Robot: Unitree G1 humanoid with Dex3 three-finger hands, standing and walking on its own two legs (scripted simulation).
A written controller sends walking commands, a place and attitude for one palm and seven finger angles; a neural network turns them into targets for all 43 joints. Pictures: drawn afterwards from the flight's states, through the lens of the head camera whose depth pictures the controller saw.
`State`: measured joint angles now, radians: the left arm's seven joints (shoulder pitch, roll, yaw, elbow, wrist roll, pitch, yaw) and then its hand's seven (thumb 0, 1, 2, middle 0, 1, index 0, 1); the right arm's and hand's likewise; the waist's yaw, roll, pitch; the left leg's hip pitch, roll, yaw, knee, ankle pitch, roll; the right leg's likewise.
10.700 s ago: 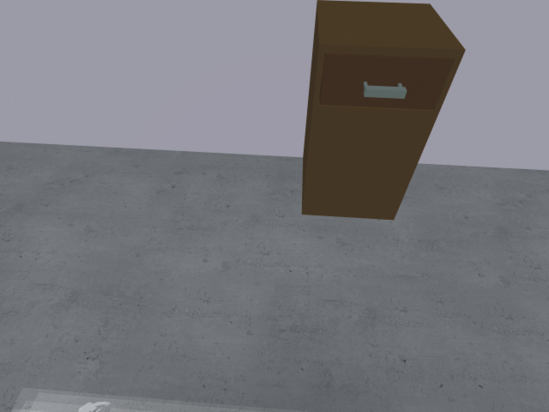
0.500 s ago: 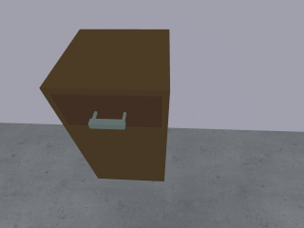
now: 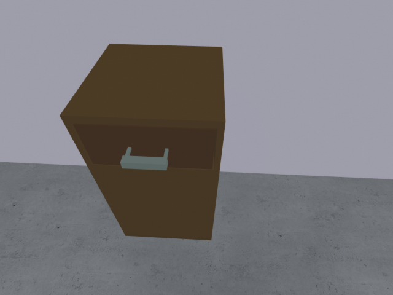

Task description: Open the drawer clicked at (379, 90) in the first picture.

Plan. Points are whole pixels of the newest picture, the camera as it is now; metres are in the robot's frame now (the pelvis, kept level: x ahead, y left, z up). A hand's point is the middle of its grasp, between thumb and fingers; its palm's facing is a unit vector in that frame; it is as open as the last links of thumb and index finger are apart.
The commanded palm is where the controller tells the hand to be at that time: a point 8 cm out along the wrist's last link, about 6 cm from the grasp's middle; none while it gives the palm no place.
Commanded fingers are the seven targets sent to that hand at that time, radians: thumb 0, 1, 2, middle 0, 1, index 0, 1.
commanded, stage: come to a stop and stand still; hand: left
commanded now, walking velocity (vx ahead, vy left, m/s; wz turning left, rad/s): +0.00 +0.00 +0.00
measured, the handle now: (146, 156) +0.50 +0.18 -0.07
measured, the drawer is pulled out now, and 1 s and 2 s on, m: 0.00 0.00 0.00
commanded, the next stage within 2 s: look again from close up in 0.52 s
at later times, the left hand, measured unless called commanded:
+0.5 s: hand out of the picture -0.01 +0.18 -0.17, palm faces +0.03 -0.99 -0.16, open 7.4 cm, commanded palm none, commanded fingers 0.00 0.90 0.90 -0.20 -0.30 -0.20 -0.30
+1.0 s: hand out of the picture +0.01 +0.17 -0.17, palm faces +0.03 -0.99 -0.17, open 7.3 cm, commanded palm none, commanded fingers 0.00 0.90 0.90 -0.20 -0.30 -0.20 -0.30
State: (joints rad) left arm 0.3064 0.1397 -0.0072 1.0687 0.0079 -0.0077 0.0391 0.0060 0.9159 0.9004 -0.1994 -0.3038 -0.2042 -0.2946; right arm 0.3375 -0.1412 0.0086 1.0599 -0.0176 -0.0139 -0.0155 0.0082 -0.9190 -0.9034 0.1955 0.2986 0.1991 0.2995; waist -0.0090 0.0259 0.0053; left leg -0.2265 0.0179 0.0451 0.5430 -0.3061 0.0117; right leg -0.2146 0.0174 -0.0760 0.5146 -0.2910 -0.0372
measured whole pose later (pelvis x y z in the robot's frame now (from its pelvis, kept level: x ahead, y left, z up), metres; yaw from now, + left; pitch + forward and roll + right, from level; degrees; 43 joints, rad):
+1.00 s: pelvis +0.02 +0.01 +0.01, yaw +0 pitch -1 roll +0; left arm 0.30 0.12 -0.01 1.13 0.01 -0.01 0.04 0.00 0.91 0.90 -0.20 -0.30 -0.20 -0.29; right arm 0.29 -0.13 0.02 1.16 -0.01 -0.03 -0.03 0.01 -0.92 -0.90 0.20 0.30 0.20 0.30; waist 0.01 0.00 0.03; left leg -0.13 -0.02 0.07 0.42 -0.28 0.03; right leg -0.15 -0.01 -0.05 0.45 -0.29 -0.01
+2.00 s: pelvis +0.00 -0.01 +0.00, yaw +0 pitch +0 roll +0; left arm 0.32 0.13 0.01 1.10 0.01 0.00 0.02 0.00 0.91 0.90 -0.20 -0.30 -0.20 -0.29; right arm 0.42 -0.10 0.02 1.16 -0.02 -0.01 -0.03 0.00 -0.91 -0.90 0.20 0.30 0.20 0.30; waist 0.01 -0.03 0.01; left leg -0.21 0.00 0.03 0.47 -0.27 0.01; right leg -0.21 0.01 -0.07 0.47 -0.27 -0.04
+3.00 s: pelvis +0.02 +0.01 +0.00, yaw -1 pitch -1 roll +0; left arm 0.28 0.15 -0.01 1.08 0.00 -0.01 0.04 0.00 0.91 0.90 -0.20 -0.30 -0.20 -0.29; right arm 0.30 -0.16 0.02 1.09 -0.02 -0.02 -0.02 0.01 -0.93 -0.90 0.20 0.30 0.20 0.30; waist 0.00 0.03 0.02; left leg -0.17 -0.01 0.05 0.50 -0.32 0.02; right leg -0.18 0.00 -0.05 0.51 -0.32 -0.02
